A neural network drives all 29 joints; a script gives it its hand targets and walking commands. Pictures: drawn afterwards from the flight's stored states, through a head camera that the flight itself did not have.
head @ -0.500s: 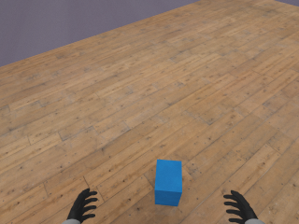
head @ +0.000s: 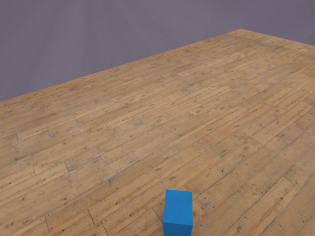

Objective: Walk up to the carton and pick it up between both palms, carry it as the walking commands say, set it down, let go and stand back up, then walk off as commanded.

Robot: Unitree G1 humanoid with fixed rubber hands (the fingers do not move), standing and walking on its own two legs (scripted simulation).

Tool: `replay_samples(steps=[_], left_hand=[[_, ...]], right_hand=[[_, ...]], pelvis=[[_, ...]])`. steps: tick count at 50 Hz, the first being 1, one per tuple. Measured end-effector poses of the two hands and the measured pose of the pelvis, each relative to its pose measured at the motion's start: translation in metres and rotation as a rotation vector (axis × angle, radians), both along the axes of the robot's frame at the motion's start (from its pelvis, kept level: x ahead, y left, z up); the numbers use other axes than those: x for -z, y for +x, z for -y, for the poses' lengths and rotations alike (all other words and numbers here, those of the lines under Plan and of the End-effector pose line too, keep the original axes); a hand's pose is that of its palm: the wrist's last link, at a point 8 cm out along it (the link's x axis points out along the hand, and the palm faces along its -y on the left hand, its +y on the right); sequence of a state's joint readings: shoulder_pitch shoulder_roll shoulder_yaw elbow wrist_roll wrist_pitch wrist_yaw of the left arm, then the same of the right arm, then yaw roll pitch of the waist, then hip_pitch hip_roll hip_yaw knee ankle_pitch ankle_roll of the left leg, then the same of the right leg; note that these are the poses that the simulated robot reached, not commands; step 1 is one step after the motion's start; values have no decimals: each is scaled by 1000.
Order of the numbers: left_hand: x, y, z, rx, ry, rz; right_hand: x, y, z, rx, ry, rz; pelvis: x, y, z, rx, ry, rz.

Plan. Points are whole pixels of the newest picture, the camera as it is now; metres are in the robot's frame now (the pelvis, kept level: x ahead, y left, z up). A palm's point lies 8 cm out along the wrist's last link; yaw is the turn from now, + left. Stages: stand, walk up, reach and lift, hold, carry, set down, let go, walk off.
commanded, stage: stand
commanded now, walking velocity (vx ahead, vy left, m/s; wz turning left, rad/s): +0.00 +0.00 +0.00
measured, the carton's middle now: (177, 217) +0.45 -0.06 -0.64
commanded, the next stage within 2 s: walk off in 1.32 s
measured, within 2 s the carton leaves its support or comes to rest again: neither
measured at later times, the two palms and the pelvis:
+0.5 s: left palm out of the picture +0.01 +0.28 -0.12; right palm out of the picture -0.01 -0.28 -0.12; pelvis -0.04 -0.01 +0.00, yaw +0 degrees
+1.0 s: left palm out of the picture +0.01 +0.28 -0.12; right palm out of the picture +0.01 -0.28 -0.12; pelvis -0.04 +0.00 +0.00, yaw +1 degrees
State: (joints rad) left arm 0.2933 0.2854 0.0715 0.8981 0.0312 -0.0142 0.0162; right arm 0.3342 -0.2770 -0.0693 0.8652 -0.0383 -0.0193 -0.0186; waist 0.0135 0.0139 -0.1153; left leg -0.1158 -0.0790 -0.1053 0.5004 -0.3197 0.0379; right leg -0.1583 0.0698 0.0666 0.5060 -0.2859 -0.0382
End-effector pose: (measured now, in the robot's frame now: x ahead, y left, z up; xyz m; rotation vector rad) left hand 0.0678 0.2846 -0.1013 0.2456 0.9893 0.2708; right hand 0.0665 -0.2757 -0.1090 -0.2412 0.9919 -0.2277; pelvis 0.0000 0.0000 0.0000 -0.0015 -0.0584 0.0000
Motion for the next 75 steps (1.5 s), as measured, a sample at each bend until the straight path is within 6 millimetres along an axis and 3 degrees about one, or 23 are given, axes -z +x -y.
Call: replay_samples(steps=[16, 27, 51, 75], left_hand=[[13, -47, 9, 7, -29, -102], [17, -60, 7, 6, -32, -152], [15, -57, 2, 11, -27, -182], [12, -46, 0, 16, -28, -209]], right_hand=[[13, -58, 0, 14, 25, -123], [15, -81, 3, 23, 17, -182], [11, -61, 3, -12, 10, -188], [10, -42, -3, -22, 19, -205]], pelvis=[[-1, -30, 4, -7, -2, 15], [-1, -39, 5, -5, 2, 25], [-4, -44, 3, -10, 0, 22], [-8, -35, -1, -3, 4, 18]])
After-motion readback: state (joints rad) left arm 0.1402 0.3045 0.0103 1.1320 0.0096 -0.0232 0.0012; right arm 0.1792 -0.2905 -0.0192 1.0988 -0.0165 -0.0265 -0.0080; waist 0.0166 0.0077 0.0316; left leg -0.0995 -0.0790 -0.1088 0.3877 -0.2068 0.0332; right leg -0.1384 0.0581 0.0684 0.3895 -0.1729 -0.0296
